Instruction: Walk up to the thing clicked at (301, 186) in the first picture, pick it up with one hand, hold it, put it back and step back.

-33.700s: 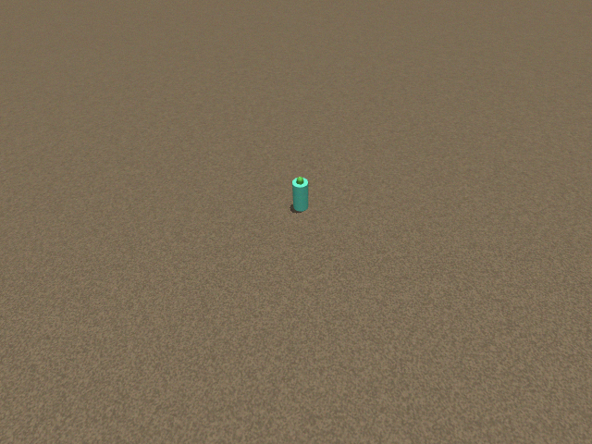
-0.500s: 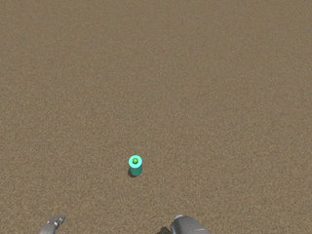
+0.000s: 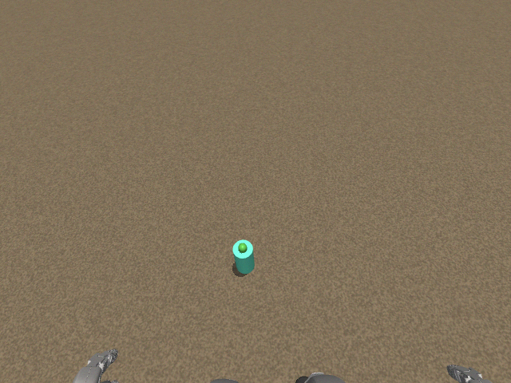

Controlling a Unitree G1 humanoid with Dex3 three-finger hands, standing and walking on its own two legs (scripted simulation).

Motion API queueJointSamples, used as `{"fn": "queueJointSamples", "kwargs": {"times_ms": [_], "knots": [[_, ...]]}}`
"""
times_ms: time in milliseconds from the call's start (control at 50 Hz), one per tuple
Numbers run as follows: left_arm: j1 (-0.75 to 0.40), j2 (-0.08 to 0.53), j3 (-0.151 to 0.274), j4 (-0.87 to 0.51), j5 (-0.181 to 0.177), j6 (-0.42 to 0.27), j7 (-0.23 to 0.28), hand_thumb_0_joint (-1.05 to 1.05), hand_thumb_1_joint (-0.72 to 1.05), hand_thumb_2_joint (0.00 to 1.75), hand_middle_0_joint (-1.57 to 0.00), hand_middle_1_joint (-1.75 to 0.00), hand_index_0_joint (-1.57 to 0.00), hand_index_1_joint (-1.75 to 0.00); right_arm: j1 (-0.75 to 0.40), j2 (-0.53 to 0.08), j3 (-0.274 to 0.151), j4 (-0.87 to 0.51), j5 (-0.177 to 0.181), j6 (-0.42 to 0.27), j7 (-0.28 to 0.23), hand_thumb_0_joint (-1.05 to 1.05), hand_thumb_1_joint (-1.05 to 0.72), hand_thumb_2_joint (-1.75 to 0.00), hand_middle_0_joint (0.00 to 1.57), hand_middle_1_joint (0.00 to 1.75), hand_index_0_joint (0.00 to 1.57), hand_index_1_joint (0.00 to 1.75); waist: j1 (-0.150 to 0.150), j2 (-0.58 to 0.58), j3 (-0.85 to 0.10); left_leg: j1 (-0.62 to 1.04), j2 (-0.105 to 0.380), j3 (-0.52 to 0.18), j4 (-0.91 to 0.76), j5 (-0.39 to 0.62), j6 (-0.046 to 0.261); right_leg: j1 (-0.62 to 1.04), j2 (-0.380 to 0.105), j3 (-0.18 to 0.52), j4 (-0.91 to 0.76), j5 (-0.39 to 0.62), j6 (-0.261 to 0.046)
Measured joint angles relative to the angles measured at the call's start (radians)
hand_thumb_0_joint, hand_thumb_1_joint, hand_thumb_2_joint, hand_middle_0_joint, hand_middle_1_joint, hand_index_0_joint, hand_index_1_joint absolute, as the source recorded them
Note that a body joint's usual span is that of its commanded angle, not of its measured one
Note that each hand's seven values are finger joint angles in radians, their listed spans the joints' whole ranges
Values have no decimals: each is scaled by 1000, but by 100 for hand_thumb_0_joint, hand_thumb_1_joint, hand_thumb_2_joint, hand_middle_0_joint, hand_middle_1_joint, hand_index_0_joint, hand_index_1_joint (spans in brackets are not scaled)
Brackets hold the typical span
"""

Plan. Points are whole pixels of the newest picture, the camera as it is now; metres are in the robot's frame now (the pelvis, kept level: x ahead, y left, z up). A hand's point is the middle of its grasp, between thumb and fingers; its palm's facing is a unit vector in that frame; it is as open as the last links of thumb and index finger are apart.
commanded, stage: step back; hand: left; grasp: from the side
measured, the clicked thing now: (243, 255) +0.61 +0.09 -0.67
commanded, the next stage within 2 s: none
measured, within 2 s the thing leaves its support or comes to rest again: neither
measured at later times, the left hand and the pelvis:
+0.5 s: hand out of the picture -0.04 +0.26 -0.16, palm faces -0.09 -0.91 -0.40, open 7.4 cm; pelvis -0.14 -0.01 -0.02, yaw -6 degrees
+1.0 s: hand out of the picture -0.16 +0.21 -0.15, palm faces +0.00 -0.95 -0.32, open 7.4 cm; pelvis -0.29 -0.04 -0.01, yaw +1 degrees
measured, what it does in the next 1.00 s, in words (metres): walks backwards: left foot, then right foot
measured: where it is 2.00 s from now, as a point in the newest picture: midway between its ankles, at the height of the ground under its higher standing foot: outside the picture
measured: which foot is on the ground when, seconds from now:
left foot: up 0.00-0.06, down 0.08-0.52, up 0.54-0.84, down 0.86-1.00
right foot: down 0.00-0.10, up 0.12-0.48, down 0.50-0.88, up 0.90-1.00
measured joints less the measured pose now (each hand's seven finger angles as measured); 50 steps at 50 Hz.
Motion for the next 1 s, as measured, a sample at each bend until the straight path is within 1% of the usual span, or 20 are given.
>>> {"fn": "queueJointSamples", "kwargs": {"times_ms": [60, 100, 140, 180, 220, 280, 360, 420, 480, 520, 540, 600, 660, 740, 800, 840, 860, 900, 960, 1000], "knots": [[-15, 8, -5, -31, -5, 7, -5, 1, 90, 90, -21, -30, -21, -30, 11, -11, -7, -5, -8, -11, -5, 1, -90, -90, 20, 30, 20, 30, -19, 1, 14, 93, 48, 43, -276, 100, -1, -42, -6, -26, 44, 3, 19], [-27, 34, 1, -34, -13, 21, -9, 1, 90, 90, -21, -30, -21, -30, 0, 19, -14, 9, -22, -14, -7, 1, -90, -90, 20, 30, 20, 30, -7, -67, 45, 127, 15, 84, -341, 159, 23, -63, -37, 9, 95, -4, 26], [-13, 39, 9, -17, -14, 35, -7, 1, 91, 90, -21, -30, -21, -30, 13, 40, -5, 7, -36, -13, 5, 1, -90, -90, 20, 30, 20, 30, -4, -86, 33, 117, 20, 101, -337, 168, 36, -95, 8, 66, 189, -169, 14], [-1, 33, 9, 8, -7, 48, -6, 1, 91, 90, -21, -30, -21, -30, 36, 43, 0, 4, -40, -17, 12, 1, -90, -90, 20, 30, 20, 30, -33, -52, 13, 96, 53, 64, -339, 186, 41, -126, 78, 84, 372, -283, 13], [18, 36, 13, 12, -15, 47, -9, 1, 91, 90, -21, -30, -21, -30, 50, 49, 5, 6, -44, -16, 9, 1, -90, -90, 20, 30, 21, 30, -28, -43, -5, 91, 75, 61, -379, 220, 38, -148, 119, 112, 529, -285, 7], [53, 51, 26, 6, -19, 36, -14, 1, 91, 90, -21, -30, -21, -30, 46, 53, 4, -3, -39, -20, 3, 1, -90, -90, 20, 30, 21, 30, -2, -51, -14, 74, 89, 86, -409, 256, 32, -140, 122, 140, 633, -256, 14], [81, 67, 36, 16, -14, 37, -10, 1, 91, 90, -21, -30, -20, -30, 23, 50, 0, -43, -32, -30, -5, 1, -90, -90, 21, 30, 21, 30, 6, -56, 4, 34, 97, 110, -386, 274, 29, -68, 87, 141, 553, -266, 44], [90, 72, 37, 28, -13, 40, -12, 1, 91, 90, -21, -30, -20, -30, -1, 41, 0, -75, -33, -33, -6, 1, -90, -90, 21, 30, 21, 30, 7, -50, 20, -4, 110, 132, -347, 280, 23, -12, 48, 104, 411, -296, 52], [90, 66, 34, 37, -11, 32, -22, 1, 91, 90, -21, -30, -20, -30, -22, 20, -1, -93, -32, -26, -3, 1, -90, -90, 21, 30, 21, 30, 9, -30, 23, -56, 129, 148, -289, 278, 6, 58, 11, 46, 204, -247, 35], [80, 39, 31, 54, -6, 20, -25, 1, 91, 90, -20, -30, -20, -30, -41, -8, -8, -87, -25, -14, -4, 1, -90, -90, 21, 30, 21, 30, -1, 33, 37, -87, 164, 121, -239, 274, -5, 93, 37, 6, 119, -180, 19], [79, 23, 26, 56, 0, 16, -30, 1, 91, 90, -20, -30, -20, -30, -42, -19, -13, -79, -19, -6, -7, 1, -90, -90, 21, 30, 21, 30, -12, 68, 38, -101, 165, 83, -219, 253, 5, 94, 52, -16, 115, -170, 13], [96, 12, 9, 38, 7, 19, -42, 1, 91, 90, -21, -30, -21, -30, -17, -10, -18, -48, -7, 11, -21, 1, -90, -90, 20, 30, 20, 30, 10, 41, -1, -157, 55, 34, -6, 32, 12, 54, 18, 4, 129, -154, -4], [93, 3, 6, 22, 7, 24, -34, 1, 91, 90, -21, -30, -21, -30, 23, -12, -8, -31, 1, 6, -17, 1, -90, -90, 20, 30, 20, 30, 16, 21, -29, -165, -17, 15, 168, 27, 14, 37, -8, 11, 75, -101, -9], [56, 5, 12, -18, 12, 18, -21, 1, 90, 90, -21, -30, -21, -30, 69, -12, 1, -22, -2, -7, -23, 1, -90, -90, 20, 30, 20, 30, 6, 21, -33, -97, -22, 12, 145, 17, 1, -3, -7, -21, 46, -50, -14], [17, 15, 13, -57, 11, 13, -8, 1, 90, 90, -21, -30, -21, -30, 84, 0, 4, -16, -11, -11, -24, 1, -90, -90, 20, 30, 20, 30, -8, 14, -10, -17, 13, 45, -24, -1, -1, -36, -8, -63, 60, -30, -18], [-8, 24, 12, -79, 6, 14, -5, 1, 90, 90, -21, -30, -21, -30, 89, 11, 5, -16, -17, -16, -19, 1, -90, -90, 20, 30, 20, 30, -17, 0, 7, 43, 34, 72, -188, 56, 5, -66, -13, -88, 94, -27, -17], [-19, 32, 10, -86, 0, 18, -6, 1, 90, 90, -21, -30, -21, -30, 88, 19, 5, -15, -21, -20, -17, 1, -90, -90, 20, 30, 20, 30, -20, -15, 17, 72, 35, 86, -269, 121, 17, -84, -21, -94, 123, -31, -15], [-34, 51, 15, -80, -8, 33, -7, 1, 90, 90, -21, -30, -21, -30, 74, 52, 7, -8, -33, -21, -13, 1, -90, -90, 20, 30, 20, 30, -4, -92, 44, 86, -1, 121, -293, 157, 38, -106, -47, -50, 171, -54, -13], [-18, 30, 11, -44, -10, 57, -10, 1, 91, 90, -21, -30, -20, -30, 84, 47, 16, -19, -44, -22, 0, 1, -90, -90, 20, 30, 21, 30, -29, -61, 19, 50, 36, 92, -274, 173, 47, -154, 42, 15, 407, -286, 0], [2, 25, 9, -29, -15, 61, -16, 1, 91, 90, -21, -30, -21, -30, 81, 42, 16, -20, -51, -22, -5, 1, -90, -89, 21, 30, 21, 30, -30, -40, 0, 39, 66, 78, -303, 206, 44, -168, 94, 65, 581, -314, 5]]}}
